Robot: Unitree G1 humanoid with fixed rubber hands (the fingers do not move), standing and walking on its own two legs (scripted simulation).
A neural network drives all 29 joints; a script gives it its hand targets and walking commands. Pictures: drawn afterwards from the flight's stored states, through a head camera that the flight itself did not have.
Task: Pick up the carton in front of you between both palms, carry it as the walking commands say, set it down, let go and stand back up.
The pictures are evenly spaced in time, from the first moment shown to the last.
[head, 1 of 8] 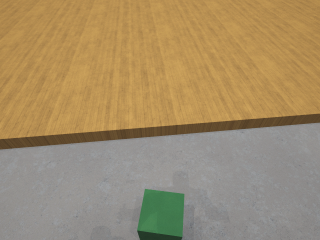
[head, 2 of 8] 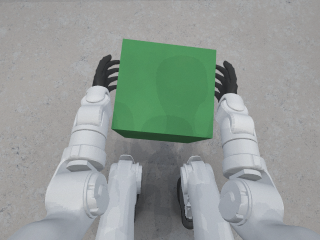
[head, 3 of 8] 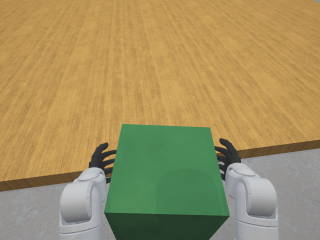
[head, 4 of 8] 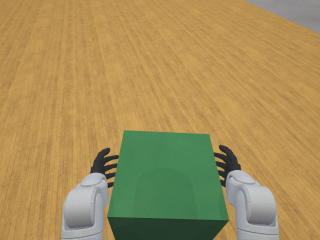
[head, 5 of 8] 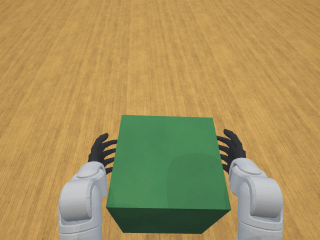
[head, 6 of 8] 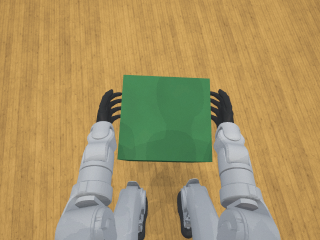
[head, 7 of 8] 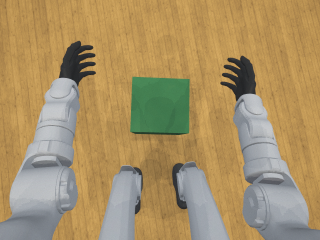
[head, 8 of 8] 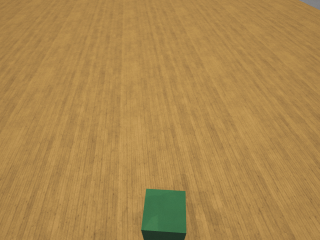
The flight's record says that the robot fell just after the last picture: no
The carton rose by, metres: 0.86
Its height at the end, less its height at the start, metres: +0.12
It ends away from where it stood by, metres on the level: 4.73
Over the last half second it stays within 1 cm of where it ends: yes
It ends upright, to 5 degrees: yes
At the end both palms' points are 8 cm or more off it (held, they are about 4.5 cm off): yes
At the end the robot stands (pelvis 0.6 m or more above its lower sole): yes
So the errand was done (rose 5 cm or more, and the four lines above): yes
